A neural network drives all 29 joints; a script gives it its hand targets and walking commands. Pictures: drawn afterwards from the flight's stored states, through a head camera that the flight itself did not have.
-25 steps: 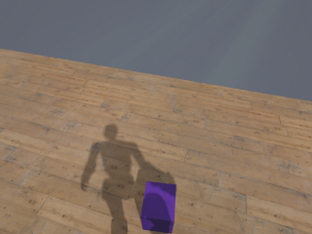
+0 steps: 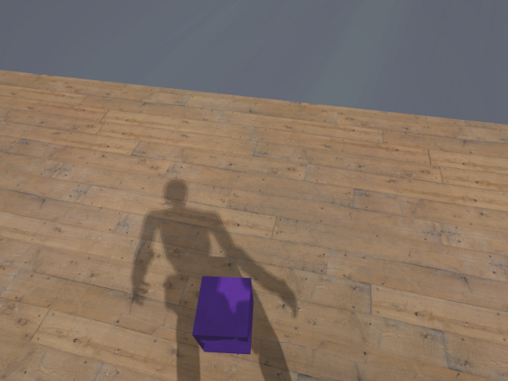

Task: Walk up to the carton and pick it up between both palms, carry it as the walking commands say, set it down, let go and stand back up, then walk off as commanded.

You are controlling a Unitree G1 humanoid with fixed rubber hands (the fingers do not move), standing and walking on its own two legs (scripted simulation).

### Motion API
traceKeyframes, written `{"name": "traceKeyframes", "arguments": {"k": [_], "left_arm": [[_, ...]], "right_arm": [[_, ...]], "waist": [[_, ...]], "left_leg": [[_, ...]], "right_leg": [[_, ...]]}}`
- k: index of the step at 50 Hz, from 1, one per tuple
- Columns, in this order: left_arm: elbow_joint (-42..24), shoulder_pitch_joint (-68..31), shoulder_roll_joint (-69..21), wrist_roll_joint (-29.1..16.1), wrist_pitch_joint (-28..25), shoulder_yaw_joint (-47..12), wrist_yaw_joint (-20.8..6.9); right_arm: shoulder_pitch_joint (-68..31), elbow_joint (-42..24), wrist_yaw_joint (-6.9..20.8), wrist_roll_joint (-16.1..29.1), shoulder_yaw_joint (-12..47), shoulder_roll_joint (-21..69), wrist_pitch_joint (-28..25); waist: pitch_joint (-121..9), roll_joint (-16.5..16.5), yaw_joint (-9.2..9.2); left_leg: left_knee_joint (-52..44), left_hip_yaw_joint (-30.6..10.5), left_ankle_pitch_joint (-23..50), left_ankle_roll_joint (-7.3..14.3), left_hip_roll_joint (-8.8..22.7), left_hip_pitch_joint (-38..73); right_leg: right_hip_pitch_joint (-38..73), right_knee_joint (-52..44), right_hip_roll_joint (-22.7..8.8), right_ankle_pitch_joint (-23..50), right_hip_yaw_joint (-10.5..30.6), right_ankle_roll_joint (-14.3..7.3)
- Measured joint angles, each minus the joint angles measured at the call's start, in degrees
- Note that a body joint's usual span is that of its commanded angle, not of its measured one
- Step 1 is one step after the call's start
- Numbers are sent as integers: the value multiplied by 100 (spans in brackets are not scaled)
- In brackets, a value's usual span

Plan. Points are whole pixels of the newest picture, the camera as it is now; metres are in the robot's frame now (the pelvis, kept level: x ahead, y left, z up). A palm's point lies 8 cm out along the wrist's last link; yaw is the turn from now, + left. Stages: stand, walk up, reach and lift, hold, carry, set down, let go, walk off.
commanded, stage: walk off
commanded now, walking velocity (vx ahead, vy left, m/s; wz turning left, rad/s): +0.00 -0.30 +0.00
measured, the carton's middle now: (226, 316) +0.44 +0.13 -0.65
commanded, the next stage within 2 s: stand in 0.92 s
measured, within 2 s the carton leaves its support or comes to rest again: neither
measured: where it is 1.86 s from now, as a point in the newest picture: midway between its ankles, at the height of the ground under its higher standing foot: outside the picture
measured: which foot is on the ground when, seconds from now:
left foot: up 0.00-0.24, down 0.26-0.66, up 0.68-1.00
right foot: down 0.00-0.24, up 0.26-0.64, down 0.66-1.00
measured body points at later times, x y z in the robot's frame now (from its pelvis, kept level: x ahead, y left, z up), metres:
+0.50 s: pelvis +0.00 -0.13 +0.02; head +0.03 -0.09 +0.46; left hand +0.08 +0.13 -0.15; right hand -0.04 -0.42 -0.10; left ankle +0.00 +0.01 -0.73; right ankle +0.00 -0.33 -0.63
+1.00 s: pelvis +0.01 -0.31 +0.00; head +0.03 -0.29 +0.45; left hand +0.05 -0.06 -0.16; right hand +0.07 -0.56 -0.13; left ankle +0.00 -0.25 -0.73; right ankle +0.02 -0.37 -0.73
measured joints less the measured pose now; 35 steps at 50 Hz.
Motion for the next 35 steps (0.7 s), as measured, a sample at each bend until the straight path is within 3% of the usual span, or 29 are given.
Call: {"name": "traceKeyframes", "arguments": {"k": [2,5,9,12,14,16,19,22,24,27,30,32,33,35], "left_arm": [[-39,55,-110,3,-17,-68,87],[-44,137,-214,18,-9,-132,222],[6,180,-262,34,7,-154,319],[92,233,-262,4,54,-145,337],[151,308,-251,-4,88,-124,328],[164,323,-264,44,143,-89,273],[70,257,-217,87,125,9,140],[-11,196,-122,59,128,100,57],[-59,139,-83,16,156,125,33],[-150,33,-109,-32,198,85,-18],[-257,-104,-178,-38,224,35,-53],[-310,-183,-201,-17,192,44,-48],[-327,-195,-183,12,140,63,-45],[-274,-261,-291,50,26,42,-54]], "right_arm": [[-39,-11,4,34,11,64,59],[-109,-47,38,16,35,213,31],[-183,-101,-15,53,135,542,-2],[-122,-114,-88,59,216,807,-76],[-8,-101,-123,-27,233,934,-107],[155,-55,-130,-63,216,959,-92],[421,59,-62,-30,171,894,-120],[576,115,-10,-39,107,807,-196],[630,130,8,-61,55,755,-232],[655,121,23,-99,-44,663,-241],[616,95,30,-126,-157,553,-221],[597,70,18,-112,-211,469,-207],[623,45,17,-113,-219,435,-209],[545,20,0,-98,-217,338,-103]], "waist": [[6,-35,66],[-41,-87,131],[-128,-227,182],[-201,-332,143],[-246,-478,73],[-244,-531,16],[-195,-531,-34],[-141,-491,-97],[-98,-451,-125],[-42,-367,-184],[-12,-255,-270],[-12,-168,-293],[-28,-165,-278],[48,27,-224]], "left_leg": [[1096,128,-115,205,-318,-349],[1438,664,117,281,-501,-430],[162,1120,246,392,-649,26],[-1404,1211,990,451,-639,654],[-1650,1208,1195,576,-566,733],[-1653,1213,1259,580,-424,764],[-1997,1159,1472,420,-196,937],[-2185,1081,1615,242,43,999],[-2229,1036,1659,113,203,1007],[-2250,994,1695,-78,395,998],[-2238,968,1719,-295,545,954],[-2134,933,1695,-466,653,873],[-1927,914,1607,-448,685,762],[-796,572,456,-133,576,288]], "right_leg": [[109,-189,27,19,-34,-112],[272,-480,142,154,-91,-246],[319,-512,368,149,-208,-430],[271,-320,609,24,-357,-553],[-43,458,639,-659,-309,-386],[-538,1767,735,-963,60,-166],[-1054,3068,670,-550,501,129],[-1284,3576,460,-235,810,401],[-1249,3348,269,-115,873,545],[-951,2277,-88,-155,659,671],[-481,999,-281,-431,309,631],[-69,53,-277,-273,69,483],[145,-396,-267,-44,3,390],[10,-178,-162,177,-72,227]]}}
